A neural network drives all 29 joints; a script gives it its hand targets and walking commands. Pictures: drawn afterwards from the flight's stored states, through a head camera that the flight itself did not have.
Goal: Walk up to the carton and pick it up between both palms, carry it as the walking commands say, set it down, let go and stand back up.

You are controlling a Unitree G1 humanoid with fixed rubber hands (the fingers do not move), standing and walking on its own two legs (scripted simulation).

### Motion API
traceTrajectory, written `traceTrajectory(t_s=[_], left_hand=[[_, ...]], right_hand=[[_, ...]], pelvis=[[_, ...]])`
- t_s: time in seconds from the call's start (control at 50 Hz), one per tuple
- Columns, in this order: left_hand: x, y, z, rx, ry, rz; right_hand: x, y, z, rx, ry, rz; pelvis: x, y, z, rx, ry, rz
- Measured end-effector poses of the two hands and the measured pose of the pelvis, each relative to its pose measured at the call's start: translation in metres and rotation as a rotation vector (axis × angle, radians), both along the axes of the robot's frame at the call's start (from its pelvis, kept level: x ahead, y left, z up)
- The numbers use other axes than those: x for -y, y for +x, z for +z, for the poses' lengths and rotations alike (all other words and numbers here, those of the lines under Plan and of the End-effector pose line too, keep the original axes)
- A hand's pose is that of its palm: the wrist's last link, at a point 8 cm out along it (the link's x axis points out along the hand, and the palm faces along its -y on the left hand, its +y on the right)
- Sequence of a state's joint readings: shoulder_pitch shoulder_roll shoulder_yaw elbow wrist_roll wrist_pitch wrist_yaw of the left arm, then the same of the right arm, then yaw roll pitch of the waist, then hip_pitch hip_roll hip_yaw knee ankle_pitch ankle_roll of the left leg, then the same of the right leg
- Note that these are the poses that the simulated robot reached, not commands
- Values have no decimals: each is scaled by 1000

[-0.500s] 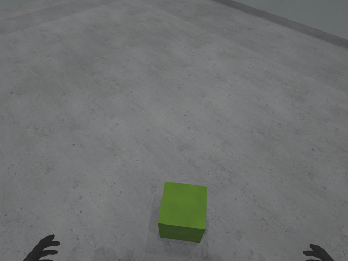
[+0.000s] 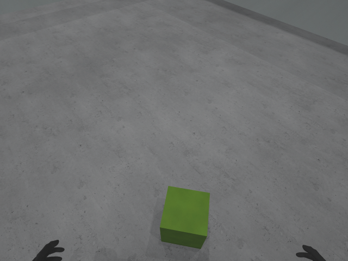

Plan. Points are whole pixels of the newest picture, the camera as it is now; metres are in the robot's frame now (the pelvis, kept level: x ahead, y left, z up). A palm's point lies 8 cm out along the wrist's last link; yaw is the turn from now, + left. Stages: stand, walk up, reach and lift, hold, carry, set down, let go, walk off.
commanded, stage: walk up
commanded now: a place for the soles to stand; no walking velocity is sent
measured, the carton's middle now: (184, 218) +0.43 -0.03 -0.65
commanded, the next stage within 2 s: reach and lift in 0.46 s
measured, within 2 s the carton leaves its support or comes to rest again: neither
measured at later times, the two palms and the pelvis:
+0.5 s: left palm out of the picture +0.12 +0.33 -0.09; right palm out of the picture +0.14 -0.31 -0.09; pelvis +0.01 +0.00 +0.00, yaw -2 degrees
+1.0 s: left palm (82, 220) +0.24 +0.27 -0.12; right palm (291, 237) +0.23 -0.28 -0.13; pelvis -0.03 +0.00 -0.05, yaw -10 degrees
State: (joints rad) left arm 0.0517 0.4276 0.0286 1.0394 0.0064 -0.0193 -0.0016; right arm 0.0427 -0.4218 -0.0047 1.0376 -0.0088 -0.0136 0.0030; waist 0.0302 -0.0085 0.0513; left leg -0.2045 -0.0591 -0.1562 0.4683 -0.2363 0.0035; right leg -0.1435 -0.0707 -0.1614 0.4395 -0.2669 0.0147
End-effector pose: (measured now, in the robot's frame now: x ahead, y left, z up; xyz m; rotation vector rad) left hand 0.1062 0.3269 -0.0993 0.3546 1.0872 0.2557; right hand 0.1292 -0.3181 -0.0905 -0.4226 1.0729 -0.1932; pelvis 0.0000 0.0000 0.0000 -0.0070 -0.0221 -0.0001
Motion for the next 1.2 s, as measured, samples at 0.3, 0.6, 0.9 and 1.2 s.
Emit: traceTrajectory(t_s=[0.3,0.6,0.9,1.2], left_hand=[[-9,5,5,2,19,11],[25,58,6,69,-10,-81],[49,114,-15,140,-67,-80],[78,177,-42,234,-150,-88]], right_hand=[[-5,-3,-3,-26,11,-4],[-7,22,6,61,28,-5],[-27,71,-29,135,103,-32],[-41,131,-58,216,156,-70]], pelvis=[[-3,7,1,1,4,1],[-1,-5,-8,-55,-2,-108],[3,-22,-35,-186,29,-177],[-5,-62,-66,-313,42,-170]])
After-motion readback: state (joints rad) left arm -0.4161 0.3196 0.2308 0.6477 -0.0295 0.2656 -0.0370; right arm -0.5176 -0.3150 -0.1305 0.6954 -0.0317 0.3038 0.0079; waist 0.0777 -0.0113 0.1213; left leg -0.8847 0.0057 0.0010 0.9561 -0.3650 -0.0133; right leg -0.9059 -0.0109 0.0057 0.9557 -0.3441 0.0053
